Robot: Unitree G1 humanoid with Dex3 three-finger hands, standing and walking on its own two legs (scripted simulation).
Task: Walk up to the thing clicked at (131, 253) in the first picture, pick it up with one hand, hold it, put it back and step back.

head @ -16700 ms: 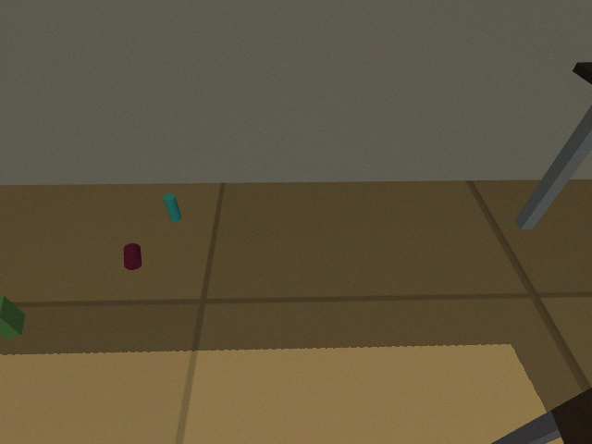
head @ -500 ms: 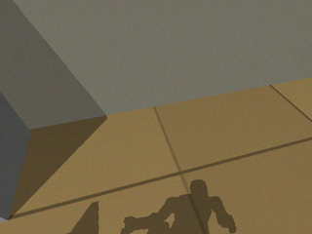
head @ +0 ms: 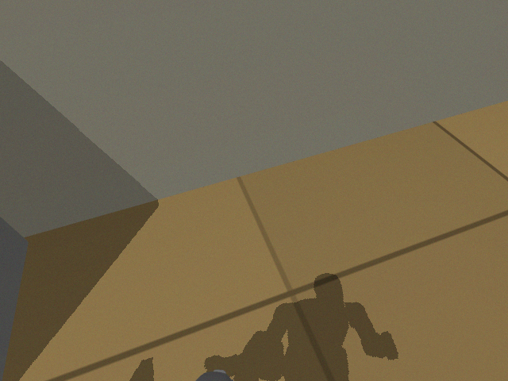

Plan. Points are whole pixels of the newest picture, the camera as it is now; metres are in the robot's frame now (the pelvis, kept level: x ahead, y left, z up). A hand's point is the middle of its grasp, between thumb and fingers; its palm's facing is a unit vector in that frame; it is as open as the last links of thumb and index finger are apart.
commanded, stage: walk up
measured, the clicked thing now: out of the picture -0.73 -0.98 -0.74
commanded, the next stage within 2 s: none
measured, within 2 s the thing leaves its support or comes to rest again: neither
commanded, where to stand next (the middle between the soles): +0.28 +0.05 m, yaw -69 degrees
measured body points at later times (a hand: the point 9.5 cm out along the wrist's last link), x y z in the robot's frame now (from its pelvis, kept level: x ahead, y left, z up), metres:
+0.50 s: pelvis +0.20 +0.09 -0.01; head +0.23 +0.05 +0.44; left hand +0.44 +0.37 -0.07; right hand +0.11 -0.24 -0.12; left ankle +0.20 +0.18 -0.74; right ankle +0.22 -0.06 -0.71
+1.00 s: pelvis +0.31 +0.13 -0.04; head +0.38 +0.11 +0.40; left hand +0.64 +0.24 -0.15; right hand +0.15 -0.16 -0.12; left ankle +0.44 +0.20 -0.74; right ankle +0.21 +0.02 -0.65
